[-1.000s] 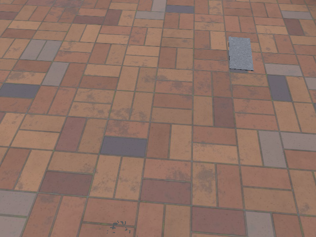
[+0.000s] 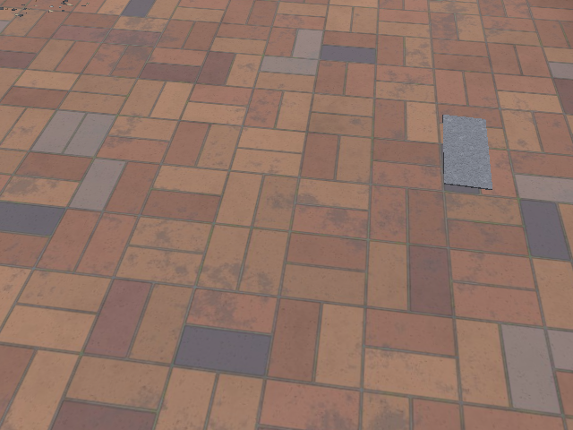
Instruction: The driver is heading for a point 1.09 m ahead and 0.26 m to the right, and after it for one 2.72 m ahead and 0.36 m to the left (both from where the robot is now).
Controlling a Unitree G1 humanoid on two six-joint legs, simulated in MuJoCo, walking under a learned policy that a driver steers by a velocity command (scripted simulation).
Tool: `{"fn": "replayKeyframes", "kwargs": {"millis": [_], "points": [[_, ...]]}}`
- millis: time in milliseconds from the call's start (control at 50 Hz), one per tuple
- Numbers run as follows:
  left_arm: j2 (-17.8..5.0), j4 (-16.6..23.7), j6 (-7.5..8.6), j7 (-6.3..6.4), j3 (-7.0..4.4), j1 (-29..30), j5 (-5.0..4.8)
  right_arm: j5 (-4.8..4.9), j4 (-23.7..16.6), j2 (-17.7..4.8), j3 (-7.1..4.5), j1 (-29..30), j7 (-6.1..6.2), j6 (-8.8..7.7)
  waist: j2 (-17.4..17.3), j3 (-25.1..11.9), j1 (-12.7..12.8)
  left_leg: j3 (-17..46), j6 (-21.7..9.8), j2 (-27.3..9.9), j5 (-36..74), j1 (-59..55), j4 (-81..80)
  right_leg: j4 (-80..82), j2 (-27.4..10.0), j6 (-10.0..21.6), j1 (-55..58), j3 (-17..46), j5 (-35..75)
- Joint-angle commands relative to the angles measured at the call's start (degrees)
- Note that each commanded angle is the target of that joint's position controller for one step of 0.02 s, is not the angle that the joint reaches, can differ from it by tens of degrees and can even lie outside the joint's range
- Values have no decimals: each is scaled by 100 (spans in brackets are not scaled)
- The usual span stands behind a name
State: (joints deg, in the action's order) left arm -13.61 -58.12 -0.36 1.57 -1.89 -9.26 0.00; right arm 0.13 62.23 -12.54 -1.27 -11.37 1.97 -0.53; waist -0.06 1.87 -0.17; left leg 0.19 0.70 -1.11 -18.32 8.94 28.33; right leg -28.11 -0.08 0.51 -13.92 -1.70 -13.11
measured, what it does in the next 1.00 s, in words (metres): walks ahead: left foot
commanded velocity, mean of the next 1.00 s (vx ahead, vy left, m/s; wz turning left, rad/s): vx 0.32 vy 0.00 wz -0.06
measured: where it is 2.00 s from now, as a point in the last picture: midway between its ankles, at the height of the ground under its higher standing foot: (329, 382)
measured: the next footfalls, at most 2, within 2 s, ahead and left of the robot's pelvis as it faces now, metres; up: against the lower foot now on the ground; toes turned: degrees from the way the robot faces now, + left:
left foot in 0.66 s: +0.43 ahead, +0.12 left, +0.00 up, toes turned +3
right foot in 1.20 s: +0.49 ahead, -0.10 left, +0.00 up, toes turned -14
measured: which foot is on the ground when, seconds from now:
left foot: down 0.00-0.24, up 0.26-0.64, down 0.66-1.00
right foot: down 0.00-0.66, up 0.68-1.00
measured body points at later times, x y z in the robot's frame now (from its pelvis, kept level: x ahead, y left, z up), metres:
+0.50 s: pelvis +0.15 -0.02 +0.01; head +0.17 -0.02 +0.45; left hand +0.07 +0.22 -0.14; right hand +0.32 -0.26 -0.12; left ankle +0.29 +0.13 -0.68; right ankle +0.03 -0.11 -0.74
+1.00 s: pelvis +0.37 +0.04 +0.01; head +0.40 +0.05 +0.46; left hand +0.50 +0.30 -0.12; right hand +0.42 -0.22 -0.13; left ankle +0.39 +0.12 -0.74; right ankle +0.46 -0.12 -0.68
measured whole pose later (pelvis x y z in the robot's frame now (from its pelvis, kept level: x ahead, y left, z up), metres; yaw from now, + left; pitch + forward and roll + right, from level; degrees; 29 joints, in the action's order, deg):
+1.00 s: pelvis +0.37 +0.04 +0.01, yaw -5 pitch +0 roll +2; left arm -14.5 -52.4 0.8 1.8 -4.5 -9.3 -0.7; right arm -1.4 58.2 -13.1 -2.7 -10.5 1.2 -4.2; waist 2.4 3.0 -0.8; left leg -9.3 -4.5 2.9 -8.4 9.5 17.2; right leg -50.6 -5.3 -0.8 -35.1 2.5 -10.6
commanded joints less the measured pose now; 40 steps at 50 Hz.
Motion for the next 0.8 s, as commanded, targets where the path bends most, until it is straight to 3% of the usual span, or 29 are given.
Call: {"fn": "replayKeyframes", "kwargs": {"millis": [20,60,100,140,160,200,220,240,260,280,300,320,340,380,460,520,580,620,640,660,680,700,720,740,760,800], "points": [[-568,70,3,31,-127,-144,-54,59,-20,-719,-151,-366,26,13,-153,-113,-13,121,-380,-76,-750,515,-527,55,62,237,271,-51,-992],[-575,123,80,27,-134,-27,-69,94,-103,-777,-180,-365,35,-41,-238,473,-56,498,-640,-289,-2030,842,-723,-29,50,323,-412,52,-2104],[-444,189,276,-28,-111,87,-101,154,-71,-898,-226,-659,13,-190,-519,741,-158,1189,-938,-741,-2339,609,-995,-469,62,342,-994,11,-1874],[-300,290,475,-124,-91,209,-140,183,-8,-1120,-309,-852,-25,-318,-1036,806,-155,2210,-1338,-1483,-1986,145,-1364,-1115,92,363,-1460,-166,-1103],[-307,307,546,-166,-96,195,-153,179,-34,-1068,-307,-794,-46,-366,-1007,798,-83,2311,-1378,-1603,-1386,124,-1277,-1046,26,436,-1396,-97,-995],[-380,44,607,-216,-160,-547,-178,175,-217,-961,-291,-320,-93,-399,-792,509,349,1638,-1091,-1263,-317,594,-731,-349,29,570,-171,-32,-698],[-669,-192,631,-222,-267,-1239,-180,181,-465,-845,-251,191,-107,-428,-217,378,671,806,-730,-652,496,1289,202,228,-234,769,776,605,-573],[-1348,-440,642,-240,-485,-2041,-206,112,-705,-542,-184,389,-106,-528,1352,81,862,-271,-198,252,673,2511,2248,957,-1142,1286,2142,2433,-133],[-1145,-484,671,-285,-384,-2387,-107,82,-767,-577,-192,381,-110,-619,1599,-211,873,129,-126,389,-1219,3520,3681,1454,-2037,1693,2828,3923,636],[-768,-402,707,-284,-244,-2015,-30,207,-744,-668,-232,321,-166,-658,869,-12,577,514,-302,47,-1231,3912,4401,1295,-2139,1621,2710,3602,926],[-640,-267,724,-292,-197,-1691,-15,281,-706,-585,-214,252,-214,-664,541,51,404,500,-443,-177,-793,4044,4604,1279,-1985,1495,2555,3032,1074],[-562,-205,717,-304,-143,-1503,-40,275,-709,-598,-238,311,-235,-661,273,223,305,386,-505,-379,-359,4188,4426,1383,-1826,1374,2392,2467,1340],[-438,-173,688,-300,-80,-1396,-39,220,-729,-642,-287,390,-239,-642,239,266,239,309,-519,-547,24,4003,4054,1495,-1640,1188,2160,1968,1667],[-348,-186,591,-245,-25,-1506,-11,163,-761,-485,-288,434,-285,-576,428,263,203,70,-381,-582,418,3619,3472,1729,-1323,1046,1842,1367,1902],[-688,-109,524,-67,-70,-1534,22,105,-1178,-167,-151,1409,-311,-510,380,532,328,-274,-110,-327,1413,2997,1532,2148,-1037,1010,1023,721,1802],[-817,-205,546,-41,-141,-1825,-42,150,-1381,-294,-129,1855,-354,-483,557,635,398,-354,-154,-159,1900,2479,697,2391,-1165,1016,949,612,1513],[-794,-258,526,-38,-202,-1814,-113,174,-1514,-517,-178,1920,-414,-499,525,635,215,-183,-409,-163,1871,2414,274,2143,-1435,889,1580,525,2072],[-913,-205,464,-38,-264,-1662,-78,163,-1425,-777,-309,1401,-424,-518,656,142,-142,-318,-603,78,1579,1615,288,1371,-1474,753,1914,381,3821],[-894,-174,408,-39,-264,-1584,-46,164,-1213,-954,-429,667,-401,-505,687,-315,-524,-440,-731,262,1440,692,327,467,-1319,640,1815,223,4596],[-803,-104,373,-45,-220,-1530,-5,173,-928,-1180,-557,-295,-362,-475,626,-863,-944,-274,-904,140,1345,-685,381,-785,-1061,465,1128,82,4353],[-291,14,402,-93,-73,-2022,57,-8,-786,-1679,-669,-1100,-322,-468,-427,-1734,-819,1827,-1607,-1315,1012,-2794,295,-2978,-357,126,-846,-82,2228],[160,-63,531,-118,62,-2311,-15,-50,-724,-1597,-591,-1186,-359,-467,-1382,-2426,-617,4134,-2147,-2237,848,-3267,-879,-4470,495,-26,-1812,602,-2059],[-400,41,642,-127,-92,-1745,-177,20,-781,-1206,-459,-686,-379,-513,-993,-1664,-588,3681,-1855,-1993,1302,-2519,-1068,-5117,206,63,-2222,1013,-2039],[-601,164,687,-103,-145,-1375,-237,39,-921,-988,-376,-17,-382,-545,-697,-952,-357,2659,-1672,-1867,2308,-1521,-1068,-5070,-83,105,-2281,771,-1585],[-629,136,661,-37,-186,-1245,-194,13,-993,-745,-299,407,-399,-576,-223,-667,-149,1812,-1529,-1680,3161,-670,-1118,-4815,-358,92,-1951,664,-1200],[-443,62,464,32,-248,-1439,-156,-120,-904,-496,-234,618,-434,-626,-323,-513,174,807,-1301,-1328,3735,379,-1367,-4281,-610,113,-1117,681,-942]]}}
